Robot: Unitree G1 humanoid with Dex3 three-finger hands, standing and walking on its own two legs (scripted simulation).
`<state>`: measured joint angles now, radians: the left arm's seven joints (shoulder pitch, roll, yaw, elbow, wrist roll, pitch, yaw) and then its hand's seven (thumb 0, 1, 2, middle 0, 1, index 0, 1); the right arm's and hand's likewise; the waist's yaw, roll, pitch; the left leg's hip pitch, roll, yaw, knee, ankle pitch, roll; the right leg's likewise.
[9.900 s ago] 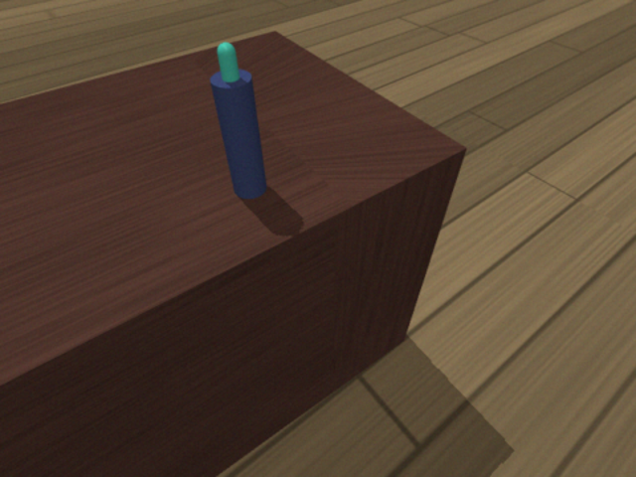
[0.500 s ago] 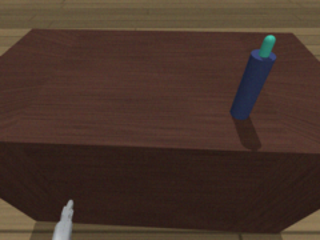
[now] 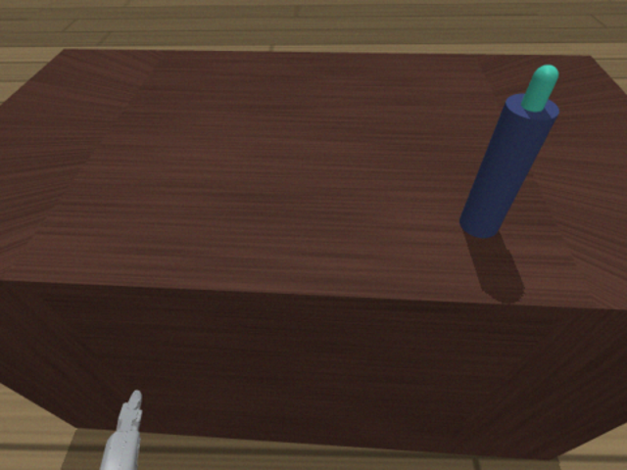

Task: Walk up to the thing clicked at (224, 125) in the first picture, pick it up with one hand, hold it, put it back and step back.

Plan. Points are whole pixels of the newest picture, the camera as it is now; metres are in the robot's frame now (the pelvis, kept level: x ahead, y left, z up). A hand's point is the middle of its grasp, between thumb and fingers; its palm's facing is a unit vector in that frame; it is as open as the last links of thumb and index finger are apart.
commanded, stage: go down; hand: right
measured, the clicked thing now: (507, 159) +0.48 -0.21 +0.16
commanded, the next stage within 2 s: approach in 1.24 s
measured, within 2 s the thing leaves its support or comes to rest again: neither
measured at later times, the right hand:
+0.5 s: hand out of the picture +0.37 -0.40 +0.22, palm faces +0.21 +0.98 +0.02, open 17.7 cm
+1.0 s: hand out of the picture +0.39 -0.40 +0.22, palm faces +0.22 +0.98 +0.02, open 17.7 cm
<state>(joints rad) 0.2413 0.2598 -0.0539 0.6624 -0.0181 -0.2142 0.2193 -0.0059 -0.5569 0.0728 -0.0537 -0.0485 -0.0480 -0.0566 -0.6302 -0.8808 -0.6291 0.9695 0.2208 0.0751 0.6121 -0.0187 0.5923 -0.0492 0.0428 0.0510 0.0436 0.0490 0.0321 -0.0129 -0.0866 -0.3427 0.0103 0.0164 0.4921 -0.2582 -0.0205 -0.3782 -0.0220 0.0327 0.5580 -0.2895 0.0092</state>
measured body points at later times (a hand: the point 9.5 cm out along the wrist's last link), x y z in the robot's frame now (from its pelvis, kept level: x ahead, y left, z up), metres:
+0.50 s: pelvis +0.00 +0.00 +0.00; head +0.03 -0.02 +0.44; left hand +0.15 +0.26 -0.07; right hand +0.36 -0.45 +0.22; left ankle -0.01 +0.14 -0.73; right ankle -0.01 -0.12 -0.73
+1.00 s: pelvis +0.00 -0.01 -0.01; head +0.04 -0.02 +0.44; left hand +0.14 +0.26 -0.07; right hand +0.37 -0.45 +0.22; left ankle -0.01 +0.14 -0.73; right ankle -0.01 -0.12 -0.73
